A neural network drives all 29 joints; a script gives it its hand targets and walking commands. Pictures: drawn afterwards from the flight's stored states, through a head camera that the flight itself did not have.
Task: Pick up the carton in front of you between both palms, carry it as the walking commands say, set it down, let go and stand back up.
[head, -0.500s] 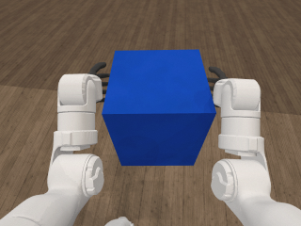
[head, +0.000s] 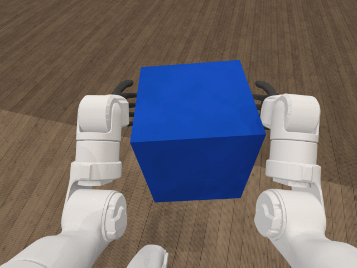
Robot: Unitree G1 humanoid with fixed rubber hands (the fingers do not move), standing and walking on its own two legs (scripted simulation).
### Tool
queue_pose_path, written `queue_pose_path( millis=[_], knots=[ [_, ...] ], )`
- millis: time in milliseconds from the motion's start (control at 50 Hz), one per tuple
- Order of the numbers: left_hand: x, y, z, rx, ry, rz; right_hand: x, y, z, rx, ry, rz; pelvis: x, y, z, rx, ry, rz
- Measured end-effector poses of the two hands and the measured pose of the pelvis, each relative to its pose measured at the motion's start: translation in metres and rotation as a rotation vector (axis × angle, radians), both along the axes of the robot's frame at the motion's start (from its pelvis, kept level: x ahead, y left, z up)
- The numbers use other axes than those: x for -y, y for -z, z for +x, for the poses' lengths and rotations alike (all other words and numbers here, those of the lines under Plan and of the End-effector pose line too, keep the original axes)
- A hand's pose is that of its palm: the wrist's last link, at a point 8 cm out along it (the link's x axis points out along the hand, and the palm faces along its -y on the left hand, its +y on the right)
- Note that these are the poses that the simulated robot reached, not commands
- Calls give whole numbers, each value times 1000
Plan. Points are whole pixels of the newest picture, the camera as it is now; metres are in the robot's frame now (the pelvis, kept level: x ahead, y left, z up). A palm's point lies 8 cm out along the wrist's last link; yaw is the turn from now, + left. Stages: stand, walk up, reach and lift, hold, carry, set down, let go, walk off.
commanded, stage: carry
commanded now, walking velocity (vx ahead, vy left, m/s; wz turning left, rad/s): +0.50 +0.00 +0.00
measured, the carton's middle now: (193, 136) +0.37 +0.03 +0.08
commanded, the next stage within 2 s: none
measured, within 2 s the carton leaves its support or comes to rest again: neither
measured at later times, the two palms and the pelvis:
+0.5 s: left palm (161, 7) +0.71 +0.15 +0.21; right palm (272, 23) +0.67 -0.14 +0.21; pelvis +0.30 +0.05 +0.04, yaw -1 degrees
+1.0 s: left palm out of the picture +1.00 +0.20 +0.26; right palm out of the picture +1.02 -0.10 +0.27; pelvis +0.63 +0.03 +0.08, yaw +0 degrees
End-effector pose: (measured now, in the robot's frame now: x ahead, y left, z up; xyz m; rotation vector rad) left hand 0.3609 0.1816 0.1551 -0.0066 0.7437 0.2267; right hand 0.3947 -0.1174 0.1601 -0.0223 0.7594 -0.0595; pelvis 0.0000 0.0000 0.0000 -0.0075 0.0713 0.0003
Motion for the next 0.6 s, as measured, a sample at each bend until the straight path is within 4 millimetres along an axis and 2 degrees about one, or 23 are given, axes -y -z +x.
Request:
queue_pose_path(
  millis=[80, 140, 200, 260, 340, 380, 480, 600],
  knots=[
    [-8, -19, 47, 44, -20, -4, -9, -17, 50, 42, -6, 16, -3, -10, 45, -7, -3, 11],
    [-10, -34, 92, 80, -8, -7, -10, -30, 88, 79, 15, 16, -10, -13, 85, -13, -1, 14],
    [-10, -41, 141, 92, 24, -13, -9, -38, 127, 92, 42, 3, -22, -11, 131, -11, 2, 27],
    [-5, -39, 194, 83, 87, -22, -4, -36, 159, 84, 85, -34, -36, -5, 175, 9, 14, 47],
    [11, -33, 248, 1, 157, -27, 11, -22, 185, 0, 141, -50, -47, -22, 219, 9, 14, 25],
    [19, -35, 273, -14, 176, -32, 18, -22, 200, -15, 163, -49, -49, -31, 238, 5, 18, 15],
    [27, -54, 334, 38, 181, -49, 26, -43, 259, 37, 190, -37, -49, -43, 292, -5, 24, 4],
    [26, -75, 411, 94, 146, -46, 25, -66, 353, 93, 154, -18, -33, -43, 378, -12, 20, -15]
  ],
)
